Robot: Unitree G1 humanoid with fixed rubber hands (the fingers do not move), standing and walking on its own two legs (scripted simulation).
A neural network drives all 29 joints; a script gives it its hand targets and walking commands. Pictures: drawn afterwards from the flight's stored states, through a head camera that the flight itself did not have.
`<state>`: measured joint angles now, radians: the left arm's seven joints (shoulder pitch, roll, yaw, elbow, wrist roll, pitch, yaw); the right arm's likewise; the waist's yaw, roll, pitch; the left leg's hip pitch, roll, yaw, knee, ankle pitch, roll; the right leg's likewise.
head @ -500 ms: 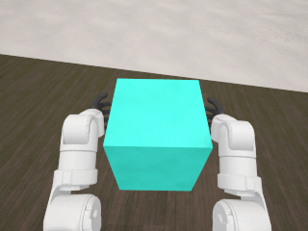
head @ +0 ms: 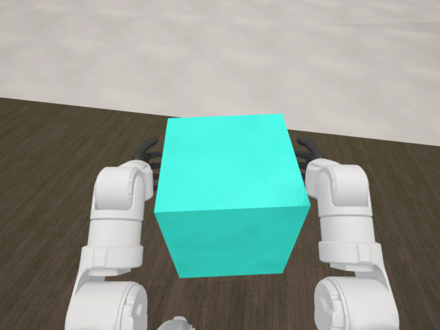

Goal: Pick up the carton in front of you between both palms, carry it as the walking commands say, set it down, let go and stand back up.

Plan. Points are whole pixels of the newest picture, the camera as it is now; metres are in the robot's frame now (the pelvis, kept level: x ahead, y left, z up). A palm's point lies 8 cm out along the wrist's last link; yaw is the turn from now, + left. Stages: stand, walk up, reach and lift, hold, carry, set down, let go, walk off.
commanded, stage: carry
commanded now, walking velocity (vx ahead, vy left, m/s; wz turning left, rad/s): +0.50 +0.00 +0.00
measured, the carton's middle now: (228, 200) +0.35 +0.01 +0.04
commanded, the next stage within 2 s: none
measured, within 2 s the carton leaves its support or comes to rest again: neither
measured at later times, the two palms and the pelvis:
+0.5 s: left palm (171, 110) +0.63 +0.17 +0.04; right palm (286, 119) +0.60 -0.13 +0.04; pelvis +0.26 +0.04 -0.05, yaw +0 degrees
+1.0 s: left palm (184, 66) +0.90 +0.17 +0.01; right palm (272, 67) +0.92 -0.12 +0.01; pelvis +0.55 +0.00 -0.09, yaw +1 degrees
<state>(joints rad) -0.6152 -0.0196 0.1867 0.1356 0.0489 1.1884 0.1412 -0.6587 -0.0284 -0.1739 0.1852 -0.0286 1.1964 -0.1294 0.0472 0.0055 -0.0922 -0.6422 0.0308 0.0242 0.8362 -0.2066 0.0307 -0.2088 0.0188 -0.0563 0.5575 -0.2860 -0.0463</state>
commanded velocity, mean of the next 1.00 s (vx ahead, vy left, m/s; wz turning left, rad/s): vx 0.50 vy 0.00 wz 0.00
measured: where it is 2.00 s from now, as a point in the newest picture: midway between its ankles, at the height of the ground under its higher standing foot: (220, 182)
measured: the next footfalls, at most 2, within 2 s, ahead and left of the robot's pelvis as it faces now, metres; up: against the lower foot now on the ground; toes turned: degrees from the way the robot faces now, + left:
left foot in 0.16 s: +0.24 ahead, +0.09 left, -0.05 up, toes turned +3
right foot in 0.68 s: +0.54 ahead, -0.04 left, -0.10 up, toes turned -1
